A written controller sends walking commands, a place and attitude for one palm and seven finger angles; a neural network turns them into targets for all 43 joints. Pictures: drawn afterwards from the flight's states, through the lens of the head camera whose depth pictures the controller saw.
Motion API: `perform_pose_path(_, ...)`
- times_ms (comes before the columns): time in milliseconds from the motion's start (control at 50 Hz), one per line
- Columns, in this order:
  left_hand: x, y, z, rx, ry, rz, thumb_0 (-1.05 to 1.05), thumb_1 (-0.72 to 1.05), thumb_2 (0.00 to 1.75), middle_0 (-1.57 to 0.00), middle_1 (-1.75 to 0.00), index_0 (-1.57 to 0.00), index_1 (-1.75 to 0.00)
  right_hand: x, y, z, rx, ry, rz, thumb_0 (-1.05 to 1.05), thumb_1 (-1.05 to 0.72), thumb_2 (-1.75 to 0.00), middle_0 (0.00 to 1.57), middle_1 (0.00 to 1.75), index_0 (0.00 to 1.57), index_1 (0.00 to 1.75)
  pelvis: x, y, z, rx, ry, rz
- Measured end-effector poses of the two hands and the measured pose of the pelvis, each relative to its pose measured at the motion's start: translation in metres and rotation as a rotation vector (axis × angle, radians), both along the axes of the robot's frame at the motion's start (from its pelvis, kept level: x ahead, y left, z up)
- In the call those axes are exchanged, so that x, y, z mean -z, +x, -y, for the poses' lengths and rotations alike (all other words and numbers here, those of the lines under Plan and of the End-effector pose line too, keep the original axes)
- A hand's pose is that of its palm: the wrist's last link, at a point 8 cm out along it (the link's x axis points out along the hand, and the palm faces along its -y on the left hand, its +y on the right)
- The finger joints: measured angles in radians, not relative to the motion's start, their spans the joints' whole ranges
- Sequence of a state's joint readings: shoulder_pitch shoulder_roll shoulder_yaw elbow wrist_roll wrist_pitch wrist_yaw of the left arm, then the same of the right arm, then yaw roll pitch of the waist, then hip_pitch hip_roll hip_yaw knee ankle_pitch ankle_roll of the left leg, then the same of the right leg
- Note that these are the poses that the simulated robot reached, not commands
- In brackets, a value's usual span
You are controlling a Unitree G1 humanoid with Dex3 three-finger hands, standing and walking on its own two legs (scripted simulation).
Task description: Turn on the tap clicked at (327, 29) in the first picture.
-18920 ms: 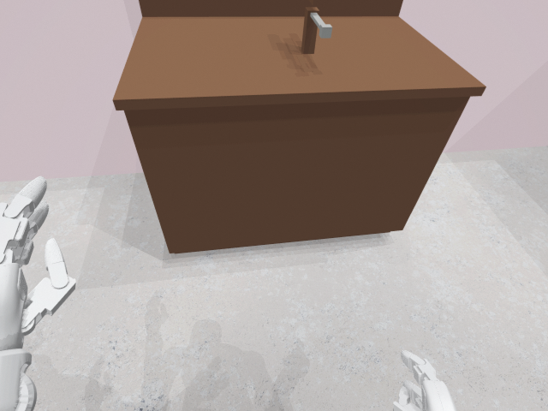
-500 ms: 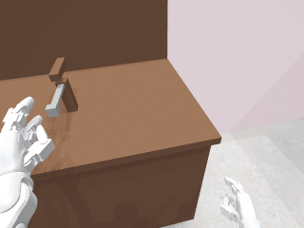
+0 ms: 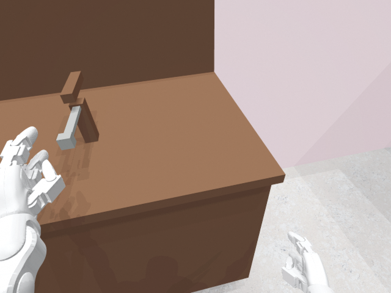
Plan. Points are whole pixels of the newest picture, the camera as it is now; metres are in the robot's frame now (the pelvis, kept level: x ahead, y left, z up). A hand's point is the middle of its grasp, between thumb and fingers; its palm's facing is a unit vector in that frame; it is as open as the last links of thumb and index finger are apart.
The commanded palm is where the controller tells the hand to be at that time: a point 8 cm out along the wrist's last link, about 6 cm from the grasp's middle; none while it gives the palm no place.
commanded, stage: reach beside the lever's end, fingers flat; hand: left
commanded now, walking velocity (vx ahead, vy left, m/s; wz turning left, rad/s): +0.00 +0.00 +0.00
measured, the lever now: (66, 140) +0.34 +0.35 +0.16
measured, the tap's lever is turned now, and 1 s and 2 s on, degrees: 0 0 0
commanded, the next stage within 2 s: push the lever round in 1.88 s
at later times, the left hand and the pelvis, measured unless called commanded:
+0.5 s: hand (50, 171) +0.23 +0.30 +0.19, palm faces +0.59 -0.80 -0.10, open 7.5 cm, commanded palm +0.19 +0.34 +0.19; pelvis +0.00 +0.01 +0.00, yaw -1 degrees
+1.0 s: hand (45, 162) +0.27 +0.35 +0.17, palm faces +0.61 -0.78 -0.12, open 7.7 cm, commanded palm +0.23 +0.38 +0.17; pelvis +0.01 +0.01 +0.00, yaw -1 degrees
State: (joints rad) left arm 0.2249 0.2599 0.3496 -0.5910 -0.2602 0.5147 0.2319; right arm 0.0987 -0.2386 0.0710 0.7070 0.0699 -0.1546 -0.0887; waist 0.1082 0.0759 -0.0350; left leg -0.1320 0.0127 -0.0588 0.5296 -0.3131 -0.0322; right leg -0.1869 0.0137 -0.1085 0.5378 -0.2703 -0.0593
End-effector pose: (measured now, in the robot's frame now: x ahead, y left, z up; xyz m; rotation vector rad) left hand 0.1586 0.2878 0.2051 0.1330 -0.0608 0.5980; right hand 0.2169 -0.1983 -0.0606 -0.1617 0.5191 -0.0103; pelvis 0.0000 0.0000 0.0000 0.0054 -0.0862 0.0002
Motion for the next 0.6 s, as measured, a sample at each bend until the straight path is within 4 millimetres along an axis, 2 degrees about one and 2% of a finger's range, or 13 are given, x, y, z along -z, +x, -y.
perform_pose_path(220, 0.002, 0.016, -0.019, -0.018, -0.008, 0.003, 0.01, 0.9, 0.9, -0.2, -0.3, -0.2, -0.3, 0.002, -0.009, 0.004, 0.033, -0.017, -0.017, 0.01, -0.91, -0.89, 0.2, 0.3, 0.2, 0.3, -0.001, -0.004, -0.003, 0.002, -0.002, -0.006)
perform_pose_path(400, 0.008, 0.024, -0.027, -0.004, -0.015, -0.006, 0.01, 0.9, 0.9, -0.2, -0.28, -0.2, -0.28, 0.003, -0.013, 0.006, 0.057, -0.023, -0.024, 0.01, -0.91, -0.89, 0.2, 0.3, 0.2, 0.3, -0.002, 0.0, -0.007, 0.011, 0.001, -0.018)
perform_pose_path(600, 0.016, 0.032, -0.05, -0.059, -0.018, -0.028, 0.01, 0.9, 0.9, -0.19, -0.26, -0.19, -0.26, 0.008, -0.016, 0.007, 0.062, -0.04, -0.053, 0.01, -0.91, -0.89, 0.2, 0.3, 0.2, 0.3, -0.002, 0.001, -0.009, 0.004, -0.001, -0.025)
